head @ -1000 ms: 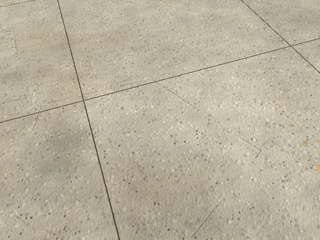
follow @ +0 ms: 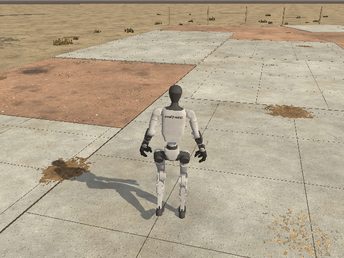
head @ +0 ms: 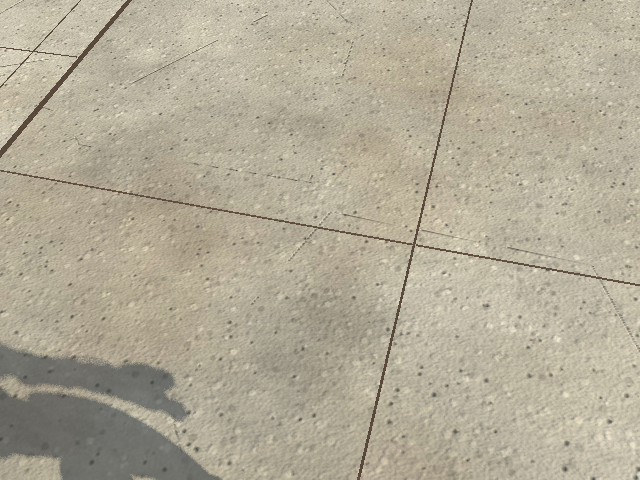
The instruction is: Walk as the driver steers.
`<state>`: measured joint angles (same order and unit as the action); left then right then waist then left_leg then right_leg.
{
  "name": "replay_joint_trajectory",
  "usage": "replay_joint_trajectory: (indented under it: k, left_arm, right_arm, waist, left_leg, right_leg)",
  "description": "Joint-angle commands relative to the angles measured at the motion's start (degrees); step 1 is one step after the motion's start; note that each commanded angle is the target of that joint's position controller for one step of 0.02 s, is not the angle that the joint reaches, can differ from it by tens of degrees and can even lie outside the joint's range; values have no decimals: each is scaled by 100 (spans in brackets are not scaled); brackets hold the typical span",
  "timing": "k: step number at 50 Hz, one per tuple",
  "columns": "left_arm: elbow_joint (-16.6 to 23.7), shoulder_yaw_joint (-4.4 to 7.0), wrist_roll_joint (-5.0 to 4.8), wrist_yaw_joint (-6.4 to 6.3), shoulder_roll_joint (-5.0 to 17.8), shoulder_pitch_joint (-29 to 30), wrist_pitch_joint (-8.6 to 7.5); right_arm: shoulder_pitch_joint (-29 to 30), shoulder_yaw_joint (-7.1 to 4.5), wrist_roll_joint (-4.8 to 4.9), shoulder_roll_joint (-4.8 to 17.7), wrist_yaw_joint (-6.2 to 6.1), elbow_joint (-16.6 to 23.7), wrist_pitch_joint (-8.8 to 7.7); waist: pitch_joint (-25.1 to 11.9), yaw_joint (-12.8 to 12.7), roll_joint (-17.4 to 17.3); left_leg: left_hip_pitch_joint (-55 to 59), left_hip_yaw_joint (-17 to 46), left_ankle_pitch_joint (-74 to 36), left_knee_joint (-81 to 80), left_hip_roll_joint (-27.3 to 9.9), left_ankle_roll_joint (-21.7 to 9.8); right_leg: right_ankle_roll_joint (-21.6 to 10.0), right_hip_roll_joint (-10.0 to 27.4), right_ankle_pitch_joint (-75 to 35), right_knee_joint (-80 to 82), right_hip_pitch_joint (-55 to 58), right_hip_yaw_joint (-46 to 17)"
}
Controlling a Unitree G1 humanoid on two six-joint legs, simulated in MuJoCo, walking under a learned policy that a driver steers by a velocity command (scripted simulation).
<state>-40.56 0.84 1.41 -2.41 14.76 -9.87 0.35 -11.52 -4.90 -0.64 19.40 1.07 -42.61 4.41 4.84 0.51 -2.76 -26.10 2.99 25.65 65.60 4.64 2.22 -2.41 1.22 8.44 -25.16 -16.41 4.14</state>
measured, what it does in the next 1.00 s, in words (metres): steps on the spot: left foot, then right foot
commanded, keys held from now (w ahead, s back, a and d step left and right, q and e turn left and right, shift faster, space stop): q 0.16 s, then no key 0.84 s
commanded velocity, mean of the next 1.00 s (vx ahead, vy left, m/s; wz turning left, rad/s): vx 0.01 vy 0.00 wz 0.23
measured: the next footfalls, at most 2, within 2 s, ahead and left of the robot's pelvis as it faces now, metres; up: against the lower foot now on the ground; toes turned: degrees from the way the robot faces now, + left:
left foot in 0.24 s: +0.01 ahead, +0.12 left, +0.00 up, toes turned +8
right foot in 0.64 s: +0.03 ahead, -0.08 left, +0.00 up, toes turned +11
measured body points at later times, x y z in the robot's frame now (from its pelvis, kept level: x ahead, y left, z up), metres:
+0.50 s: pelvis -0.01 +0.04 +0.00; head +0.00 +0.07 +0.45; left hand +0.00 +0.32 -0.14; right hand +0.17 -0.18 -0.09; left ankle -0.03 +0.11 -0.74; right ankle +0.00 -0.10 -0.69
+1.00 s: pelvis -0.02 +0.01 +0.00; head -0.02 +0.01 +0.45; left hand -0.02 +0.27 -0.14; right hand +0.06 -0.23 -0.14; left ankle -0.03 +0.11 -0.74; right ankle -0.01 -0.09 -0.74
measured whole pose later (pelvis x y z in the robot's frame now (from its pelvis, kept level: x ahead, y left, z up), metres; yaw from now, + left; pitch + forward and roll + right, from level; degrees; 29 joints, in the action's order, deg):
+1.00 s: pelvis -0.02 +0.01 +0.00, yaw +11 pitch -2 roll +0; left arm -57.4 0.2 0.6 -1.5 12.2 -13.2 0.1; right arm -14.1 -0.6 -0.6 13.5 -1.5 -59.7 0.5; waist 1.7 0.4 0.1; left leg -8.7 1.8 9.5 20.3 3.1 -2.0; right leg -1.4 -1.0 12.8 -21.6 -6.9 0.2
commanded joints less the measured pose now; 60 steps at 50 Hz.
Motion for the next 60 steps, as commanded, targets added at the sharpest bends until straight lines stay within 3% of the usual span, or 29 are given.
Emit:
replay_joint_trajectory:
  k: [1,5,8,10,11,12,13,14,15,16,17,18,19,21,24,27,30,31,32,33,35,37,41,47,60]
  left_arm:
    - [265,245,16,-4,826,-170,-53]
    - [253,320,51,72,952,-135,-17]
    - [214,391,73,138,1102,-185,30]
    - [159,416,12,168,1172,-189,78]
    - [113,420,-34,183,1155,-223,107]
    - [37,400,-30,224,983,-484,133]
    - [308,232,-3,279,349,-642,172]
    - [394,297,0,158,696,10,290]
    - [347,305,-95,163,677,7,350]
    - [205,312,-133,195,665,-164,342]
    - [53,348,-97,210,738,-353,306]
    - [-91,375,-17,225,797,-537,292]
    - [-161,378,-4,241,786,-605,286]
    - [-198,333,-57,260,623,-547,305]
    - [-225,262,-60,233,468,-354,345]
    - [-315,235,-89,159,457,-371,334]
    - [-535,182,-114,74,343,-700,241]
    - [-612,159,-62,50,363,-805,168]
    - [-643,165,16,27,565,-845,81]
    - [-631,217,-44,57,895,-416,42]
    - [-693,125,-80,161,498,-267,-26]
    - [-866,111,-84,123,493,-406,-50]
    - [-1122,93,-87,89,424,-474,-56]
    - [-1462,62,-80,71,377,-466,-68]
    - [-2044,-57,-83,43,142,-694,-83]
  right_arm:
    - [-299,-58,-10,316,59,308,36]
    - [18,44,-3,165,147,478,55]
    - [90,63,31,203,167,573,15]
    - [-124,92,27,123,153,534,-53]
    - [-356,99,-6,125,120,445,-114]
    - [-419,70,-74,333,59,421,-183]
    - [-248,-36,-87,1014,2,639,-233]
    - [-531,-124,-124,1171,-38,555,-244]
    - [-305,-18,-118,820,-61,486,-259]
    - [90,77,-72,534,-79,491,-268]
    - [383,112,-72,428,-112,540,-277]
    - [392,154,-32,309,-158,540,-309]
    - [294,205,-7,190,-165,501,-336]
    - [134,241,6,138,-174,396,-386]
    - [-27,256,-31,159,-194,233,-396]
    - [-51,256,-70,215,-200,84,-383]
    - [140,283,-20,183,-234,-46,-385]
    - [150,316,11,97,-247,-83,-411]
    - [57,376,10,-82,-234,-94,-458]
    - [-231,360,33,-140,-199,-179,-456]
    - [-26,320,-26,52,-217,-461,-413]
    - [-8,283,-12,115,-202,-609,-419]
    - [-130,326,2,-58,-229,-991,-454]
    - [-232,348,8,-98,-264,-1455,-446]
    - [-488,446,14,-259,-314,-2100,-446]
  waist:
    - [-780,-19,1120]
    - [-722,-109,1229]
    - [-775,-162,1325]
    - [-827,-20,1203]
    - [-815,104,1013]
    - [-691,89,251]
    - [-669,-109,-1505]
    - [-399,362,-961]
    - [-281,105,-680]
    - [-155,-116,-595]
    - [-242,-241,-656]
    - [-381,-225,-715]
    - [-582,-207,-552]
    - [-699,-148,-342]
    - [-578,20,-462]
    - [-517,77,-505]
    - [-580,-168,-270]
    - [-656,-238,-82]
    - [-792,-144,260]
    - [-523,279,846]
    - [-352,11,786]
    - [-334,-44,819]
    - [-274,-67,449]
    - [-206,-64,299]
    - [-148,-29,320]
  left_leg:
    - [-143,-110,-136,-252,-185,76]
    - [368,-349,-73,-1422,-418,-48]
    - [820,-613,31,-2130,-386,-196]
    - [1343,-705,-333,-3054,-296,-346]
    - [1813,-668,-837,-3848,-233,-448]
    - [2113,180,-1033,-4780,-643,-557]
    - [2443,2576,-1728,-5294,-2462,-1053]
    - [1367,2404,-2806,-5128,-2720,-1654]
    - [1257,1849,-2945,-5059,-2324,-1654]
    - [1173,1348,-2778,-5092,-1916,-1454]
    - [1403,1047,-2810,-5059,-1582,-1271]
    - [1631,853,-3451,-4954,-1468,-1284]
    - [1834,765,-3903,-4866,-1458,-1306]
    - [2118,726,-4014,-4815,-1512,-1327]
    - [2185,843,-3438,-4811,-1539,-1355]
    - [1980,1020,-3205,-4722,-1566,-1411]
    - [1713,1081,-3126,-4493,-1457,-1232]
    - [1396,1086,-2871,-4458,-1392,-1007]
    - [1103,957,-2457,-4325,-1177,-764]
    - [1205,532,-1777,-4593,-628,-649]
    - [1872,504,-1824,-4671,-635,-588]
    - [1932,540,-2102,-4599,-732,-638]
    - [1712,555,-1980,-4774,-751,-571]
    - [1691,551,-1874,-4870,-765,-519]
    - [1699,502,-1868,-4835,-819,-507]
  right_leg:
    - [-1013,1402,-1411,837,822,-941]
    - [-946,1485,-490,872,583,-645]
    - [-876,1598,-461,680,503,-511]
    - [-725,1564,-717,303,362,-401]
    - [-480,1479,-670,-26,86,-238]
    - [-58,1183,23,-727,-381,99]
    - [478,306,2396,-2045,-1688,648]
    - [443,92,2624,-2779,-1441,-193]
    - [398,150,2222,-3065,-1266,-440]
    - [350,161,1764,-3064,-1172,-497]
    - [325,111,1442,-3063,-1164,-426]
    - [345,61,1298,-3195,-1118,-350]
    - [370,32,1282,-3238,-1011,-373]
    - [419,43,1276,-2924,-922,-419]
    - [411,29,1408,-2031,-660,-419]
    - [317,-85,1614,-1261,-183,-369]
    - [200,-136,724,163,636,-331]
    - [156,79,-107,722,1227,-582]
    - [70,618,-592,828,1669,-1160]
    - [-129,870,-1022,598,1128,-1398]
    - [-56,655,-303,700,498,-1193]
    - [31,485,-135,772,544,-1056]
    - [-19,481,9,776,739,-1045]
    - [-69,460,205,842,690,-1063]
    - [-82,388,211,859,575,-1047]
Velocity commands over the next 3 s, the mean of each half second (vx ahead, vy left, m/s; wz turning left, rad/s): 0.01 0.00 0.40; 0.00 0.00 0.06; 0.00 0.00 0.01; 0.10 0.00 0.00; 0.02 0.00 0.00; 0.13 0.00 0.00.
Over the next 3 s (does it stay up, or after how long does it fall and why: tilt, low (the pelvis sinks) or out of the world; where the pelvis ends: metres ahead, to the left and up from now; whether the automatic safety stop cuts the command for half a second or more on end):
stays up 0.07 0.00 0.00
